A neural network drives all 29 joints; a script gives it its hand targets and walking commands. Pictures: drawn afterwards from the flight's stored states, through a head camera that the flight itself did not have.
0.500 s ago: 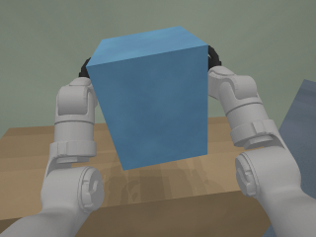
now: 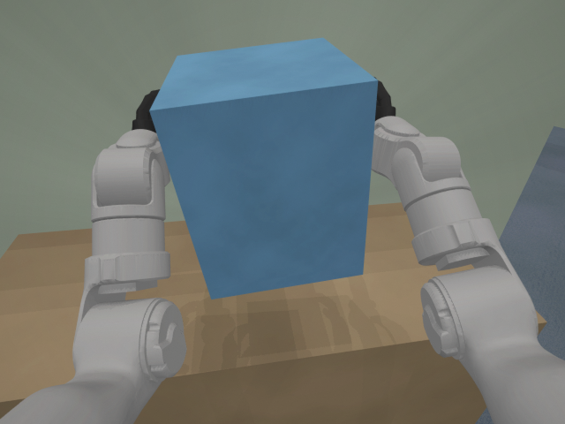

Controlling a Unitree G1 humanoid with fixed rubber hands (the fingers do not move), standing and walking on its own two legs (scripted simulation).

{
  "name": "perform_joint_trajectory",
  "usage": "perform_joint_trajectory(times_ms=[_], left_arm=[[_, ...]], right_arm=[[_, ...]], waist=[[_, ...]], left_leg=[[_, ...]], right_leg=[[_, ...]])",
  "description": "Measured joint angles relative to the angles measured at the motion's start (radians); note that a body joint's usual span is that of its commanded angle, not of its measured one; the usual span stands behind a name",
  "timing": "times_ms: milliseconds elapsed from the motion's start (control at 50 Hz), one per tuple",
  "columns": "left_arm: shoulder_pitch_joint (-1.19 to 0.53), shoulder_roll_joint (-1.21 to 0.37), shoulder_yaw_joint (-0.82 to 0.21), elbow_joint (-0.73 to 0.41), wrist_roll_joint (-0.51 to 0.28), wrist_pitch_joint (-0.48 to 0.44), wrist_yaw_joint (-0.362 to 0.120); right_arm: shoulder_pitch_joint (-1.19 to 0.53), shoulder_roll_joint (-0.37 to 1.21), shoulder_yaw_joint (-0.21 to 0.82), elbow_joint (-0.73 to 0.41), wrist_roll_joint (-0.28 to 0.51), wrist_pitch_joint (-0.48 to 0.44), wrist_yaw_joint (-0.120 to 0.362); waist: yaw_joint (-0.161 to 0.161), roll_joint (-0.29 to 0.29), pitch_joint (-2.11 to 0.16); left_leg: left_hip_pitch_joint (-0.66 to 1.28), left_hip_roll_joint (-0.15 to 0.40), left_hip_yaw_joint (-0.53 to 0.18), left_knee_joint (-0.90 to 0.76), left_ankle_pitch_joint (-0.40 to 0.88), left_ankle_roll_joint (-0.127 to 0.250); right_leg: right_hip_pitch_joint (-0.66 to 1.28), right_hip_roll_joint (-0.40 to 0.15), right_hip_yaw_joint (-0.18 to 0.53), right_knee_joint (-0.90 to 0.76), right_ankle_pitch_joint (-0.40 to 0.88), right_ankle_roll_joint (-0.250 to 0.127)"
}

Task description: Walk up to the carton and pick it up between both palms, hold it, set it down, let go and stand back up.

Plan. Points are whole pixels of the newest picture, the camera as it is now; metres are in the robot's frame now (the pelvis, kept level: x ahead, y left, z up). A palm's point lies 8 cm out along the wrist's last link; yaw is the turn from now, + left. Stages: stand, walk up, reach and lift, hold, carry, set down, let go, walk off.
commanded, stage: hold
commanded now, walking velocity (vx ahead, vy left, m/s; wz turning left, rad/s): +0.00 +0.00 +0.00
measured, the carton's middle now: (269, 164) +0.37 +0.00 +0.27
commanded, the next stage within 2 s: none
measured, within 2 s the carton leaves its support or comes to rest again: neither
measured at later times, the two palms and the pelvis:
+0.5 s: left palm (137, 156) +0.35 +0.16 +0.29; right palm (370, 127) +0.36 -0.13 +0.32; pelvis -0.01 +0.00 +0.00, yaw +0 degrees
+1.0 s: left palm (147, 148) +0.36 +0.15 +0.30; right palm (379, 132) +0.36 -0.15 +0.31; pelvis +0.00 +0.00 +0.00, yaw +0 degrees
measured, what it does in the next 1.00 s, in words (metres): stands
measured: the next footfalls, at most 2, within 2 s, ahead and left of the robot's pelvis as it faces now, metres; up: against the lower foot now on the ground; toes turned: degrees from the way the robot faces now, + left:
none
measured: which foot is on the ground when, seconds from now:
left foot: down 0.00-1.00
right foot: down 0.00-1.00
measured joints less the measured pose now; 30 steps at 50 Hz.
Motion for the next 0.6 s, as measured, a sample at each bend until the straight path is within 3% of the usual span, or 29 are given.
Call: perform_joint_trajectory(times_ms=[600], left_arm=[[0.0, 0.0, 0.009, 0.041, 0.0, -0.027, -0.013]], right_arm=[[-0.001, 0.001, 0.0, 0.019, 0.0, 0.008, -0.005]], waist=[[0.0, -0.057, -0.001]], left_leg=[[0.013, 0.0, 0.0, 0.0, 0.003, 0.0]], right_leg=[[0.012, 0.001, 0.001, 0.0, 0.003, -0.002]])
